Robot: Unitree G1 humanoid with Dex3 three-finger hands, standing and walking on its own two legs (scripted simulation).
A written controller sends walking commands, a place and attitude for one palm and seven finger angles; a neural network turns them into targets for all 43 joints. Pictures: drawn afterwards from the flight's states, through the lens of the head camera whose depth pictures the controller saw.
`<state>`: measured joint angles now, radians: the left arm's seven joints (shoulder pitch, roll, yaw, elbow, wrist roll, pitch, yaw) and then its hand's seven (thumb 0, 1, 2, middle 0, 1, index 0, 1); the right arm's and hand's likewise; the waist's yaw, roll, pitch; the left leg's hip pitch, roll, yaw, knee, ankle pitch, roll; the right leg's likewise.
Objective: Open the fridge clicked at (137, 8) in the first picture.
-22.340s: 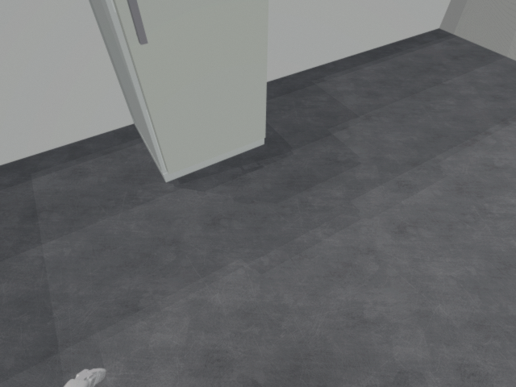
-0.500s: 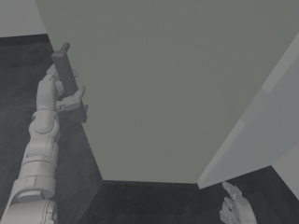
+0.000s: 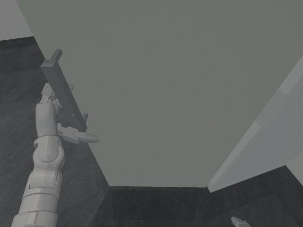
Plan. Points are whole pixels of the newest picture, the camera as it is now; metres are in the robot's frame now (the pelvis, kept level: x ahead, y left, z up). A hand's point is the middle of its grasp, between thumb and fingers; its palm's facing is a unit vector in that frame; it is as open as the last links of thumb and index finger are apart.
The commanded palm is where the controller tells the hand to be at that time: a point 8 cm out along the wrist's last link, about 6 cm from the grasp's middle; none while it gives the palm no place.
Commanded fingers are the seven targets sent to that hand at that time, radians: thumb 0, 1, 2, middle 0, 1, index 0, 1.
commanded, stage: slip the hand off the handle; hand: left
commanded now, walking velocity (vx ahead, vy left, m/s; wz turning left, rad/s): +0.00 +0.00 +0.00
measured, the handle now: (71, 97) +0.40 +0.23 +0.14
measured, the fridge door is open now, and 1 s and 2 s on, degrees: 71 71 71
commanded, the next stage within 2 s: draw the hand back to the body in 1.32 s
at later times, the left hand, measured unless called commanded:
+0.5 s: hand (49, 121) +0.33 +0.27 +0.12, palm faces +0.41 -0.87 -0.27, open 14.6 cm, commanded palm +0.30 +0.31 +0.12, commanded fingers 0.00 -0.55 0.20 -0.25 -1.15 -0.25 -1.15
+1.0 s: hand (38, 141) +0.28 +0.28 +0.10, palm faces +0.39 -0.88 -0.27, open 14.6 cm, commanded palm +0.23 +0.32 +0.12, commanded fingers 0.00 -0.55 0.20 -0.25 -1.15 -0.25 -1.15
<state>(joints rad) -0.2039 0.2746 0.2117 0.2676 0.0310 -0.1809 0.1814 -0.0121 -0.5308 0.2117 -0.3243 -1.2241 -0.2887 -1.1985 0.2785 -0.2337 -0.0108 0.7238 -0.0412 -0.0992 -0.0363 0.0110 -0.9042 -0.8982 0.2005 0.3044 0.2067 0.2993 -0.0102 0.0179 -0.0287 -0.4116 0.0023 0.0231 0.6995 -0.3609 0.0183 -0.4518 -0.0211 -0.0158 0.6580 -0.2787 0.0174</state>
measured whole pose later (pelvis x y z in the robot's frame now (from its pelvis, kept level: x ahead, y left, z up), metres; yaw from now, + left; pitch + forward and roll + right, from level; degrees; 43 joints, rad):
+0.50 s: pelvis +0.01 -0.04 -0.01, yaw +2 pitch +6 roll +0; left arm -0.22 0.41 0.40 0.41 -0.08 -0.25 -0.05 -0.01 -0.55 0.20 -0.25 -1.15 -0.26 -1.16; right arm 0.21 -0.26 -0.01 0.70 -0.01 -0.10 -0.08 0.01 -0.91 -0.90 0.20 0.30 0.21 0.30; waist 0.02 0.03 -0.03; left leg -0.46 0.02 -0.03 0.75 -0.38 -0.03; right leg -0.50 0.00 -0.07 0.74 -0.33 -0.03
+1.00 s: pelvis +0.01 -0.02 -0.01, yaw +1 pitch +6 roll -1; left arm 0.06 0.37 0.44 0.18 -0.14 -0.30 -0.07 -0.01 -0.55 0.20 -0.25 -1.15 -0.26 -1.16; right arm 0.27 -0.26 -0.01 0.67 0.00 -0.10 -0.08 0.01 -0.91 -0.90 0.20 0.30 0.20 0.30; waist 0.01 0.03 -0.05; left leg -0.48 0.02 0.00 0.80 -0.42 0.00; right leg -0.52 -0.01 -0.04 0.77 -0.35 -0.01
